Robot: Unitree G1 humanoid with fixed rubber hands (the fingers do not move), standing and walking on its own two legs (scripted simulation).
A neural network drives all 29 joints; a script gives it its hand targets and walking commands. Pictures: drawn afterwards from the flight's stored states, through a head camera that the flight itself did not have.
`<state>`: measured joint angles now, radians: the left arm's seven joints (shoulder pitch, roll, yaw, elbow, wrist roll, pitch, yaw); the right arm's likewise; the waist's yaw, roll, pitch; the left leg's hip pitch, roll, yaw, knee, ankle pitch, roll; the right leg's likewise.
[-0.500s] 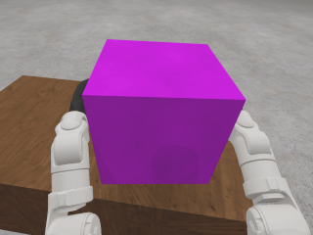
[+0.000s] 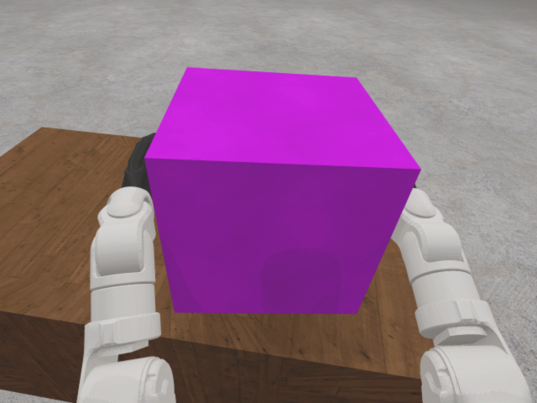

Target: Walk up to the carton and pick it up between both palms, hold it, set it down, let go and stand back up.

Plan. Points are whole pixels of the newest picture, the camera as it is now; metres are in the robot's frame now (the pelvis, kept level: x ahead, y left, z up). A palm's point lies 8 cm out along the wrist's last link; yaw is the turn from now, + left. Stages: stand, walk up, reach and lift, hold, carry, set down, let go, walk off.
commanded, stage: hold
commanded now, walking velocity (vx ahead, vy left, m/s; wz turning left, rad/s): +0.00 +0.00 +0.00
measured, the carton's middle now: (270, 188) +0.39 +0.00 +0.16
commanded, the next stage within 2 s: none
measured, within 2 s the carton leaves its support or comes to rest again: neither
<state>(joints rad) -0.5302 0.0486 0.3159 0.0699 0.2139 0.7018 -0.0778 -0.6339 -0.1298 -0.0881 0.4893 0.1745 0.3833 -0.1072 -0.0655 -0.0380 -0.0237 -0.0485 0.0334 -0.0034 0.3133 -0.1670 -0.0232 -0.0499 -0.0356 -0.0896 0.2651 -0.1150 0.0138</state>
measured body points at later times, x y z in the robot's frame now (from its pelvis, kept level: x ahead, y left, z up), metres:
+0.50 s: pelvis +0.00 +0.00 +0.00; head -0.05 +0.02 +0.45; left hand +0.36 +0.19 +0.19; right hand +0.37 -0.18 +0.19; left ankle +0.01 +0.13 -0.75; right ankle +0.03 -0.13 -0.75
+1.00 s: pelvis +0.00 +0.00 +0.00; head -0.05 +0.02 +0.45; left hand +0.36 +0.19 +0.19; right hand +0.37 -0.18 +0.18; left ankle +0.01 +0.13 -0.75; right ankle +0.03 -0.13 -0.75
